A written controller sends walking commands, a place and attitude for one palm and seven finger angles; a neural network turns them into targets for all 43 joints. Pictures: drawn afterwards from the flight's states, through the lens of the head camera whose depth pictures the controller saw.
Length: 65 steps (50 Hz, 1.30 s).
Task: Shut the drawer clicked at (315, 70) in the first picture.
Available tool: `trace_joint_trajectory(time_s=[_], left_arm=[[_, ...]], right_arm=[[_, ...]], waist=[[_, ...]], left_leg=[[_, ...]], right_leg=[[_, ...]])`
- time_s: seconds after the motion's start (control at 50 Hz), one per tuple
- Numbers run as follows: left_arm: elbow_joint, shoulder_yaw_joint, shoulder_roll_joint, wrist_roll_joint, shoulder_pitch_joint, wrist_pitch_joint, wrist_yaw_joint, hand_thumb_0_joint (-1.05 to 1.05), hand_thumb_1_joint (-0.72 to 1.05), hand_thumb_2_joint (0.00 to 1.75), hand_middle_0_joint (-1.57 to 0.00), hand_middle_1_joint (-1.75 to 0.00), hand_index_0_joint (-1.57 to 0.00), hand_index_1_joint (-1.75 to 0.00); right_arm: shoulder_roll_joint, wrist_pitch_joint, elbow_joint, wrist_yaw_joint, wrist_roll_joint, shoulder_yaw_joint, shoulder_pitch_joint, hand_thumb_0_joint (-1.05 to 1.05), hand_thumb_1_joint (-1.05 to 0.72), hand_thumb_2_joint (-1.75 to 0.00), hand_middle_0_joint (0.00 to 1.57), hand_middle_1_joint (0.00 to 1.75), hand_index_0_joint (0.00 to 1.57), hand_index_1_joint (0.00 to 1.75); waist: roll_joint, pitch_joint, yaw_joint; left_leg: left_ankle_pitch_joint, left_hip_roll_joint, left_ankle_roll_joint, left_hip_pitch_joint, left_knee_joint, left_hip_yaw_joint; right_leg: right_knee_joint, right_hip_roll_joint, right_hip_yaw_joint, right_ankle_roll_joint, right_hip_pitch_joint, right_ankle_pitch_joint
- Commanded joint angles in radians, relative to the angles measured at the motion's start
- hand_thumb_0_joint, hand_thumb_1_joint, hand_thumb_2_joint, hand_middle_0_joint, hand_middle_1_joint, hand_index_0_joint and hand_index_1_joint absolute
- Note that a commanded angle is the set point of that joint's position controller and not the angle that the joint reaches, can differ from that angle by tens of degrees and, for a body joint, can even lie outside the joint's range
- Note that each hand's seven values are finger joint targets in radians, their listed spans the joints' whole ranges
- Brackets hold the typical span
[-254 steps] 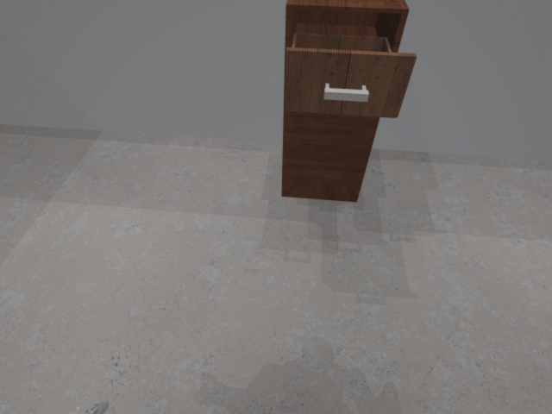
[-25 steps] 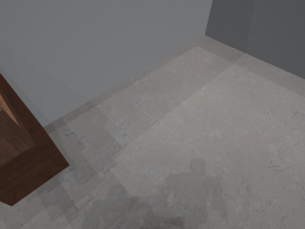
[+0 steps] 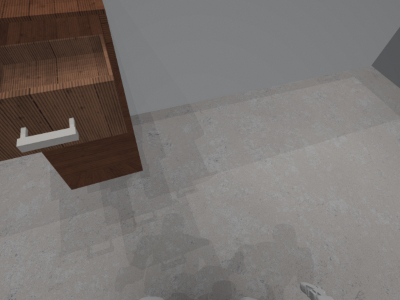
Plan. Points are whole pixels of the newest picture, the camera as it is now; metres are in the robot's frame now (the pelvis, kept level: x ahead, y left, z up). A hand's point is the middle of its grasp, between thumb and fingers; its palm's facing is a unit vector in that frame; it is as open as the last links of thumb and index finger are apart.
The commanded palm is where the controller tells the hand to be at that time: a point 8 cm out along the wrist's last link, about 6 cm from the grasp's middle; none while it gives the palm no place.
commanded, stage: turn to face it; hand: left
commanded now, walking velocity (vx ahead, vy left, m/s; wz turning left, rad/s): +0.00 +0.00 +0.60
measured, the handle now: (48, 132) +0.42 +0.39 +0.02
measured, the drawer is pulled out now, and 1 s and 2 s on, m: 0.30 0.30 0.30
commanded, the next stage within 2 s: take the last steps up to it in 0.62 s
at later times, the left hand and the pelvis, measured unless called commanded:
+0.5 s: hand out of the picture +0.04 +0.18 -0.12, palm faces +0.30 -0.91 -0.29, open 7.4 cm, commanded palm none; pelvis +0.00 -0.04 +0.01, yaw +17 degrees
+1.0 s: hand out of the picture -0.10 +0.19 -0.16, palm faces +0.45 -0.87 -0.20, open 7.4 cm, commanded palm none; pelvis -0.01 +0.01 +0.02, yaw +24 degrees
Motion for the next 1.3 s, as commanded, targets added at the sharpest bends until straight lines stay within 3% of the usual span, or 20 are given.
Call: trace_joint_trajectory(time_s=[0.0,0.18,0.26,0.28,0.3,0.34,0.4,0.58,0.66,0.68,0.72,0.74,0.8,0.88,1.06,1.16,1.18,1.2,1.22,1.28], left_arm=[[-0.116,0.024,0.079,-0.006,-0.076,-0.034,-0.006,0.00,0.90,0.90,-0.20,-0.30,-0.20,-0.30],[-0.138,0.011,0.057,-0.014,-0.093,-0.034,0.001,0.00,0.90,0.90,-0.20,-0.30,-0.20,-0.30],[-0.116,0.015,0.080,-0.016,0.027,-0.054,0.008,0.00,0.90,0.90,-0.20,-0.30,-0.20,-0.30],[-0.114,0.027,0.148,-0.004,0.059,-0.068,0.015,0.00,0.90,0.90,-0.20,-0.30,-0.20,-0.30],[-0.126,0.042,0.244,0.010,0.053,-0.072,0.019,0.00,0.90,0.90,-0.20,-0.30,-0.20,-0.30],[-0.142,0.033,0.189,-0.001,-0.018,-0.064,0.020,0.00,0.90,0.90,-0.20,-0.30,-0.20,-0.30],[-0.153,0.007,0.114,0.001,-0.111,-0.067,0.018,0.00,0.90,0.90,-0.20,-0.30,-0.20,-0.30],[-0.057,0.019,0.155,0.013,0.066,-0.066,0.016,0.00,0.90,0.90,-0.20,-0.30,-0.20,-0.30],[-0.027,0.026,0.158,0.009,0.050,-0.059,0.017,0.00,0.90,0.90,-0.20,-0.30,-0.20,-0.30],[-0.019,0.023,0.144,-0.002,0.039,-0.054,0.016,0.00,0.90,0.90,-0.20,-0.30,-0.20,-0.30],[-0.049,-0.010,0.022,-0.012,0.066,-0.042,0.008,0.00,0.90,0.90,-0.20,-0.30,-0.20,-0.30],[-0.049,-0.014,0.043,-0.001,0.004,-0.035,0.010,0.00,0.90,0.90,-0.20,-0.30,-0.20,-0.30],[0.004,-0.011,0.046,0.009,-0.010,-0.042,-0.014,0.00,0.90,0.90,-0.20,-0.30,-0.20,-0.30],[0.058,-0.027,0.017,0.010,0.042,-0.055,-0.025,0.00,0.90,0.90,-0.20,-0.30,-0.20,-0.30],[0.027,-0.025,-0.022,0.007,-0.057,-0.066,-0.036,0.00,0.90,0.90,-0.20,-0.30,-0.20,-0.30],[0.092,-0.009,-0.017,0.008,0.104,-0.092,-0.032,0.00,0.90,0.90,-0.20,-0.30,-0.20,-0.30],[0.124,0.003,0.038,0.013,0.198,-0.106,-0.025,0.00,0.90,0.90,-0.20,-0.30,-0.20,-0.30],[0.145,0.023,0.136,0.012,0.294,-0.109,-0.014,0.00,0.90,0.90,-0.20,-0.30,-0.20,-0.30],[0.153,0.021,0.138,-0.006,0.330,-0.112,-0.007,0.00,0.90,0.90,-0.20,-0.30,-0.20,-0.30],[0.116,-0.001,0.028,0.000,0.144,-0.115,0.006,0.00,0.90,0.90,-0.20,-0.30,-0.20,-0.30]], right_arm=[[-0.213,-0.015,-0.044,-0.041,-0.005,-0.047,0.072,0.00,-0.90,-0.90,0.20,0.30,0.20,0.30],[-0.218,-0.002,-0.041,-0.037,-0.010,-0.057,0.081,0.00,-0.90,-0.90,0.20,0.30,0.20,0.30],[-0.201,0.005,-0.059,-0.033,-0.001,-0.059,0.038,0.00,-0.90,-0.90,0.20,0.30,0.20,0.30],[-0.144,0.004,-0.064,-0.027,0.009,-0.051,0.061,0.00,-0.90,-0.90,0.20,0.30,0.20,0.30],[-0.084,0.004,-0.088,-0.022,0.009,-0.040,0.080,0.00,-0.90,-0.90,0.20,0.30,0.20,0.30],[-0.138,0.025,-0.067,-0.021,-0.006,-0.058,0.058,0.00,-0.90,-0.90,0.20,0.30,0.20,0.30],[-0.115,0.036,-0.014,-0.004,-0.007,-0.050,0.110,0.00,-0.90,-0.90,0.20,0.30,0.20,0.30],[-0.071,0.026,-0.013,-0.013,0.004,-0.013,0.006,0.00,-0.90,-0.90,0.20,0.30,0.20,0.30],[-0.062,0.004,0.019,-0.024,0.009,0.000,0.088,0.00,-0.90,-0.90,0.20,0.30,0.20,0.30],[-0.080,-0.005,0.035,-0.025,0.008,-0.003,0.131,0.00,-0.90,-0.90,0.20,0.30,0.20,0.30],[-0.227,-0.015,0.034,-0.031,-0.004,-0.028,0.166,0.00,-0.90,-0.90,0.20,0.30,0.20,0.30],[-0.229,-0.008,0.049,-0.037,-0.010,-0.027,0.185,0.00,-0.90,-0.90,0.20,0.30,0.20,0.30],[-0.145,-0.026,0.058,-0.055,-0.009,-0.002,0.137,0.00,-0.90,-0.90,0.20,0.30,0.20,0.30],[-0.107,-0.054,0.092,-0.057,0.000,0.004,0.194,0.00,-0.90,-0.90,0.20,0.30,0.20,0.30],[-0.114,-0.063,0.146,-0.058,-0.011,-0.012,0.271,0.00,-0.90,-0.90,0.20,0.30,0.20,0.30],[-0.079,-0.063,0.172,-0.056,-0.008,-0.006,0.255,0.00,-0.90,-0.90,0.20,0.30,0.20,0.30],[-0.036,-0.068,0.168,-0.052,0.000,0.003,0.267,0.00,-0.90,-0.90,0.20,0.30,0.20,0.30],[0.016,-0.072,0.129,-0.044,0.004,0.015,0.235,0.00,-0.90,-0.90,0.20,0.30,0.20,0.30],[-0.052,-0.066,0.112,-0.040,-0.003,0.004,0.193,0.00,-0.90,-0.90,0.20,0.30,0.20,0.30],[-0.018,-0.052,0.132,-0.026,-0.012,-0.012,0.177,0.00,-0.90,-0.90,0.20,0.30,0.20,0.30]], waist=[[0.264,-0.140,-0.054],[0.230,-0.140,-0.056],[0.196,-0.163,0.009],[0.016,-0.172,0.022],[-0.246,-0.155,0.016],[-0.174,-0.087,-0.008],[-0.080,-0.044,-0.062],[-0.123,-0.094,0.025],[-0.114,-0.155,-0.014],[-0.070,-0.169,-0.042],[0.381,-0.163,-0.051],[0.315,-0.139,-0.088],[0.269,-0.021,-0.053],[0.204,-0.013,-0.047],[0.201,0.044,-0.071],[0.115,-0.015,0.014],[-0.018,-0.063,0.049],[-0.244,-0.062,0.090],[-0.184,-0.079,0.102],[-0.010,0.028,0.009]], left_leg=[[0.641,0.246,0.134,0.182,-0.224,-0.278],[0.543,0.196,0.146,0.136,-0.218,-0.375],[0.429,0.133,0.086,-0.017,-0.105,-0.381],[0.182,0.042,0.016,-0.164,0.044,-0.298],[-0.245,-0.103,-0.063,-0.320,0.291,-0.121],[-0.208,-0.026,-0.045,-0.266,0.553,-0.175],[-0.044,0.007,-0.065,-0.236,0.625,-0.116],[-0.131,0.006,-0.077,-0.136,0.232,-0.018],[-0.012,-0.008,-0.060,0.041,-0.069,0.018],[0.126,0.009,-0.049,0.157,-0.221,0.007],[0.502,0.363,0.105,0.320,-0.308,-0.386],[0.340,0.389,0.175,0.221,-0.337,-0.397],[0.017,0.280,0.153,0.156,-0.409,-0.337],[0.064,0.226,0.145,0.189,-0.437,-0.251],[-0.072,0.262,0.168,0.152,-0.466,-0.281],[-0.052,0.170,0.092,-0.012,-0.234,-0.183],[-0.083,0.089,0.048,-0.154,-0.019,-0.088],[-0.228,-0.019,0.009,-0.355,0.261,0.034],[-0.245,0.028,0.021,-0.359,0.414,-0.045],[-0.028,0.104,0.006,-0.353,0.527,-0.070]], right_leg=[[0.203,0.036,0.105,0.012,-0.187,0.073],[-0.147,0.128,0.098,0.007,-0.017,0.088],[-0.502,0.138,0.088,-0.009,0.261,0.302],[-0.649,-0.020,0.238,-0.045,0.405,0.323],[-0.695,-0.295,0.508,-0.163,0.420,0.455],[-0.712,-0.259,0.440,-0.220,0.187,0.315],[-0.684,-0.139,0.204,-0.186,0.127,0.332],[-0.621,-0.168,0.144,-0.228,0.284,0.611],[-0.507,-0.152,0.096,-0.184,0.282,0.705],[-0.435,-0.126,0.056,-0.135,0.220,0.633],[-0.157,0.053,-0.020,-0.017,-0.115,-0.042],[-0.028,0.065,0.037,-0.029,-0.098,-0.099],[0.122,0.069,0.090,-0.047,-0.191,0.079],[0.072,0.073,0.071,-0.039,-0.171,0.180],[-0.220,0.072,0.054,-0.048,-0.099,0.173],[-0.508,0.123,0.027,-0.069,0.287,0.278],[-0.595,0.000,0.189,-0.113,0.466,0.143],[-0.747,-0.228,0.520,-0.214,0.561,0.065],[-0.819,-0.268,0.612,-0.266,0.464,-0.065],[-0.840,-0.194,0.429,-0.250,0.239,-0.056]])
